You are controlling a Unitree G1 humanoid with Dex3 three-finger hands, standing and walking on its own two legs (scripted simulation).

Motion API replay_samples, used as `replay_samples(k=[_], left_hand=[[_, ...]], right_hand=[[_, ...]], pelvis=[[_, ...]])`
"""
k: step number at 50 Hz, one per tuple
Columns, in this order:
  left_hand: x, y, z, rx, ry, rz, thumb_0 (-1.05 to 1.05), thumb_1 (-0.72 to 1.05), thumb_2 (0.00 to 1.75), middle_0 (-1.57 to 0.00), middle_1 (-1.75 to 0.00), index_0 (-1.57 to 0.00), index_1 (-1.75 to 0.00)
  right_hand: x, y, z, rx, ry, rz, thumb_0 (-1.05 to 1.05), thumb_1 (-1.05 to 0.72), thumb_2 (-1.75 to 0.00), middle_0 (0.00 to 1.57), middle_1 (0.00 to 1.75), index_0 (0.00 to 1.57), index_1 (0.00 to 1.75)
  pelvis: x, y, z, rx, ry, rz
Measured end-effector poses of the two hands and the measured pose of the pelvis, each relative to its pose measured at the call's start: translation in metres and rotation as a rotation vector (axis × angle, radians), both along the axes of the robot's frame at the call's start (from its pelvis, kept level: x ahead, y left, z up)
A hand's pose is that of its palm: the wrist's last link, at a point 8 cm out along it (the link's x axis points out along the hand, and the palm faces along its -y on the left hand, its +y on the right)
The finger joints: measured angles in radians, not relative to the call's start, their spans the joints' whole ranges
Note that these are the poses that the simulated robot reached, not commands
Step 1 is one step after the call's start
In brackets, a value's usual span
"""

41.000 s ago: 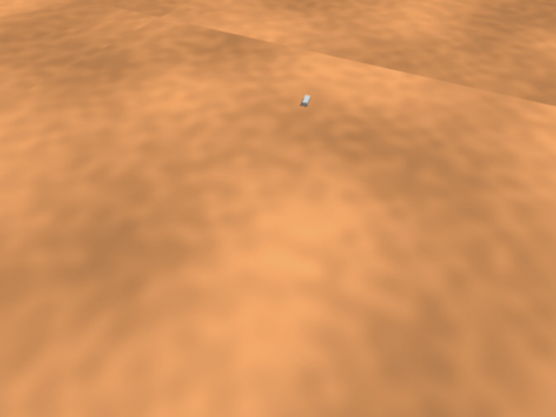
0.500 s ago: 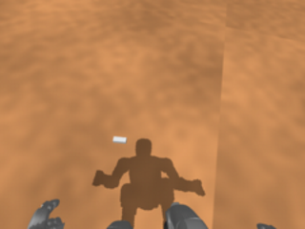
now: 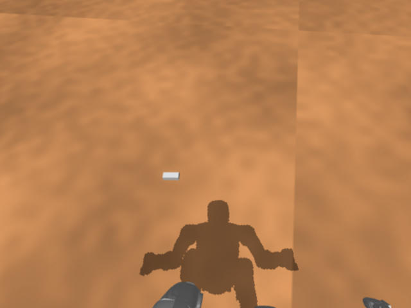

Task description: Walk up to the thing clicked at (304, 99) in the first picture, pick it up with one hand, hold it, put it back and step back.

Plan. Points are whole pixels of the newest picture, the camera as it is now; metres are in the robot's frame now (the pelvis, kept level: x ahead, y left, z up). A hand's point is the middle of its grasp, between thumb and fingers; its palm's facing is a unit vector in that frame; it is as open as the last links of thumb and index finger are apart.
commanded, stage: step back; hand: left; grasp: from above
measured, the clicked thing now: (171, 176) +0.84 +0.29 -0.75
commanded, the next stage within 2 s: stand in 1.70 s
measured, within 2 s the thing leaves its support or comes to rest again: neither
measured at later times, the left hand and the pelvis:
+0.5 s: hand out of the picture -0.09 +0.25 -0.17, palm faces -0.01 -0.92 -0.38, open 7.4 cm; pelvis -0.17 -0.02 -0.01, yaw +0 degrees
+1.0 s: hand out of the picture -0.20 +0.25 -0.14, palm faces +0.07 -0.92 -0.38, open 7.4 cm; pelvis -0.25 -0.03 +0.00, yaw +4 degrees
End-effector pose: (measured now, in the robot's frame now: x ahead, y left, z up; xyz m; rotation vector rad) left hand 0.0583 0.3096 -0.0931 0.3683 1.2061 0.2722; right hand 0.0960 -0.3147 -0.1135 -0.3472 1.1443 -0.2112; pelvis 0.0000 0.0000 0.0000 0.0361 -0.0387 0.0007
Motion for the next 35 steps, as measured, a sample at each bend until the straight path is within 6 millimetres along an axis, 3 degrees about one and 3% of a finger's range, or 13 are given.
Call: replay_samples(k=[5,10,14,19,26,31,35], left_hand=[[0.0,0.008,-0.001,0.023,-0.096,-0.025,0.01,0.9,0.9,-0.21,-0.3,-0.2,-0.3],[-0.013,0.016,-0.021,-0.008,-0.168,-0.013,0.01,0.9,0.9,-0.21,-0.3,-0.2,-0.3],[-0.045,0.006,-0.024,-0.059,-0.124,0.006,0.01,0.9,0.9,-0.21,-0.3,-0.2,-0.3],[-0.093,-0.003,-0.025,-0.078,-0.081,0.013,0.01,0.9,0.9,-0.21,-0.3,-0.2,-0.3],[-0.169,-0.018,-0.036,-0.03,0.009,-0.02,0.01,0.9,0.9,-0.21,-0.3,-0.2,-0.3],[-0.223,-0.037,-0.021,-0.022,0.023,0.009,0.01,0.9,0.9,-0.21,-0.3,-0.2,-0.3],[-0.248,-0.038,-0.007,0.0,0.017,0.038,0.01,0.9,0.9,-0.21,-0.3,-0.2,-0.3]], right_hand=[[-0.061,0.0,-0.007,-0.032,0.114,0.018,0.01,-0.9,-0.89,0.21,0.3,0.21,0.3],[-0.108,0.014,-0.007,-0.053,0.167,0.045,0.01,-0.9,-0.89,0.21,0.3,0.2,0.3],[-0.13,0.018,0.009,-0.051,0.143,0.059,0.01,-0.9,-0.89,0.21,0.3,0.21,0.3],[-0.133,0.008,0.024,-0.075,0.065,0.072,0.01,-0.9,-0.89,0.21,0.3,0.21,0.31],[-0.139,-0.019,0.013,-0.059,-0.084,0.081,0.01,-0.9,-0.89,0.21,0.3,0.21,0.31],[-0.176,-0.031,0.002,-0.014,-0.065,0.046,0.01,-0.9,-0.89,0.21,0.3,0.21,0.3],[-0.211,-0.035,0.0,0.011,-0.021,0.033,0.01,-0.9,-0.89,0.21,0.3,0.21,0.3]], pelvis=[[-0.035,0.002,-0.006,-0.028,0.017,0.051],[-0.077,0.005,-0.016,0.011,-0.016,0.073],[-0.099,0.004,-0.004,-0.052,-0.013,0.092],[-0.13,-0.004,0.001,-0.062,0.014,0.056],[-0.182,-0.026,-0.015,-0.036,0.008,-0.017],[-0.209,-0.039,-0.01,-0.047,-0.02,-0.002],[-0.222,-0.041,-0.002,-0.01,-0.01,0.013]])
